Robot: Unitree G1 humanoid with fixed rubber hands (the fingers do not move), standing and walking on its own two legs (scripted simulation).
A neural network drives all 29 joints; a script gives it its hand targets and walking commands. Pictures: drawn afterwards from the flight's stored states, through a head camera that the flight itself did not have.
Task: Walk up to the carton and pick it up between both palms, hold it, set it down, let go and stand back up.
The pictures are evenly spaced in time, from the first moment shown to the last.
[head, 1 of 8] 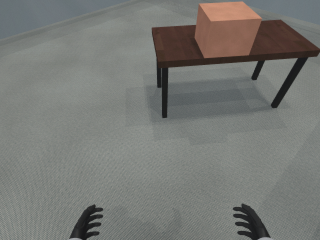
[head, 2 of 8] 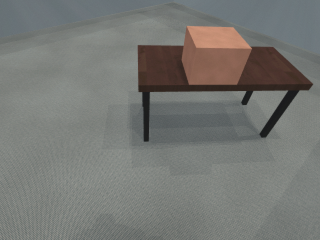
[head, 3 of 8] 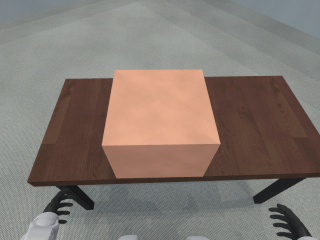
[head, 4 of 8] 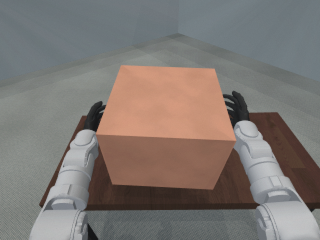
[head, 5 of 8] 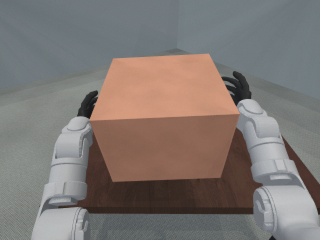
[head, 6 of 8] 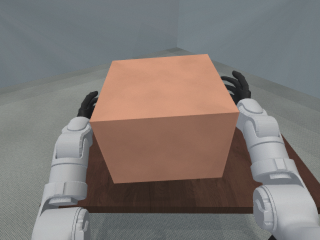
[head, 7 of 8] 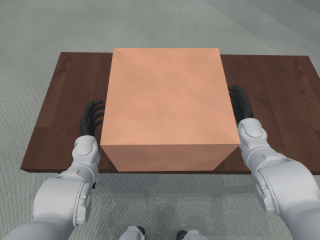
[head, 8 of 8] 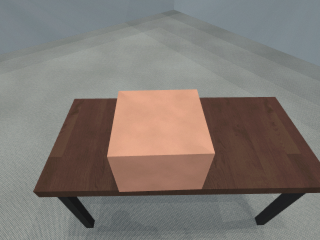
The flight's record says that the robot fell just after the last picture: no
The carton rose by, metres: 0.27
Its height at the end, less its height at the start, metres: +0.00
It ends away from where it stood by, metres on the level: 0.01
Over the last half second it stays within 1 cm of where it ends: yes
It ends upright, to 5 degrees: yes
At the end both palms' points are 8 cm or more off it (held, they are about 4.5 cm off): yes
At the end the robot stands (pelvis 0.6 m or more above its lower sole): yes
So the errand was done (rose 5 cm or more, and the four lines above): yes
